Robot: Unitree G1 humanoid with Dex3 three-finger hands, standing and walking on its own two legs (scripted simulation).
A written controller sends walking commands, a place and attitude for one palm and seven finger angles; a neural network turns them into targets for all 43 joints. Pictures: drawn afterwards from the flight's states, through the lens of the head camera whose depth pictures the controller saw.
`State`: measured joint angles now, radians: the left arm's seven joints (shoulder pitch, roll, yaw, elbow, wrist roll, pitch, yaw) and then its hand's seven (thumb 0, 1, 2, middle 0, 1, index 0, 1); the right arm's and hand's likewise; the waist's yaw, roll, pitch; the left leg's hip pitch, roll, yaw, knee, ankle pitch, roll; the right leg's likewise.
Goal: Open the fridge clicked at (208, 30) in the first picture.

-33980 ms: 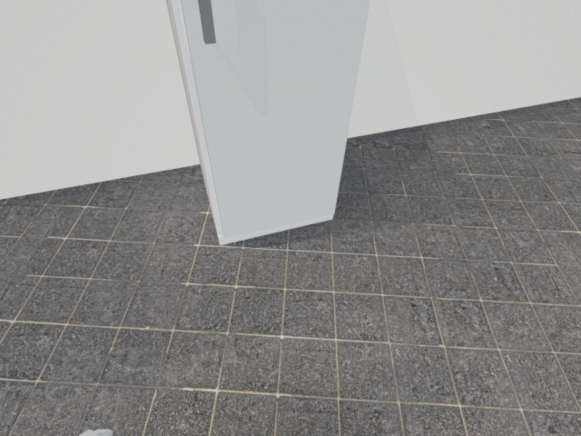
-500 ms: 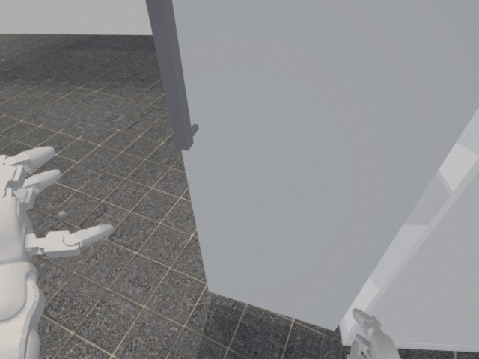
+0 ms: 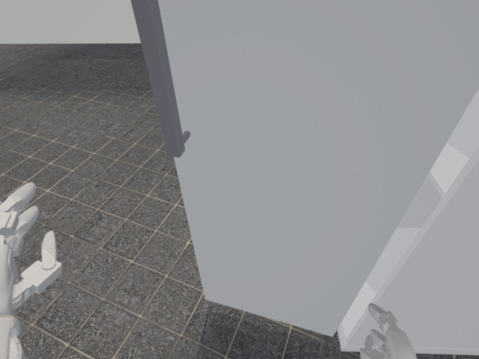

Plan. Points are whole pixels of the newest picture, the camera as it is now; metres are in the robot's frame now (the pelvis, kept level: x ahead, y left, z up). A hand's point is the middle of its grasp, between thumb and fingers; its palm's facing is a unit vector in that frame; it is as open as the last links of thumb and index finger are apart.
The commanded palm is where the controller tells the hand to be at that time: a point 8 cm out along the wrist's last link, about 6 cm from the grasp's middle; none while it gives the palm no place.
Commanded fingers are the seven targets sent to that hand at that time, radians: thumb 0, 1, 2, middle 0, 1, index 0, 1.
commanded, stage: draw the hand back to the body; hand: left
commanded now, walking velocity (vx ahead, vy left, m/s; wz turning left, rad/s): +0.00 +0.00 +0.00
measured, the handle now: (169, 80) +0.47 +0.19 +0.26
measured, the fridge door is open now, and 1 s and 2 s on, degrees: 75 75 75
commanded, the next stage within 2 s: step back with the hand held close in 0.28 s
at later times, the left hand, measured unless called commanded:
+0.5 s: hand (57, 251) +0.19 +0.27 +0.15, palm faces +0.48 -0.80 -0.37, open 7.4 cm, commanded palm +0.13 +0.30 +0.17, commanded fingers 0.00 0.90 0.90 -0.20 -0.30 -0.20 -0.30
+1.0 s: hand (9, 304) +0.12 +0.29 +0.15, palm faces +0.49 -0.76 -0.42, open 7.4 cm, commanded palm +0.06 +0.33 +0.17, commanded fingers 0.00 0.90 0.90 -0.20 -0.30 -0.20 -0.30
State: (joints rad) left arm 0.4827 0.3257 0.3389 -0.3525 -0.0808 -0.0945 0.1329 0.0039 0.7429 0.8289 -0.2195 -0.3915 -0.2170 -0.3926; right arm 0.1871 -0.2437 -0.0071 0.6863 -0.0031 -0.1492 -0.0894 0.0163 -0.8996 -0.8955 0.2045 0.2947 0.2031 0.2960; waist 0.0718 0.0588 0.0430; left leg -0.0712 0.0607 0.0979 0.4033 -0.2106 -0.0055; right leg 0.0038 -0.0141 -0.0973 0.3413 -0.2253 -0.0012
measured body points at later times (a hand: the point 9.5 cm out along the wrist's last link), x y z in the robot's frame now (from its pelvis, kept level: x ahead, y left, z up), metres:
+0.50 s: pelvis -0.01 +0.00 +0.00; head -0.02 -0.01 +0.45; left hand +0.16 +0.31 +0.17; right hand +0.18 -0.22 -0.09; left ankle +0.01 +0.12 -0.74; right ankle -0.01 -0.11 -0.74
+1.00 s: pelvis -0.08 +0.03 -0.02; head -0.07 +0.02 +0.42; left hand +0.09 +0.33 +0.17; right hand +0.09 -0.20 -0.11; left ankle +0.01 +0.12 -0.74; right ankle -0.02 -0.11 -0.74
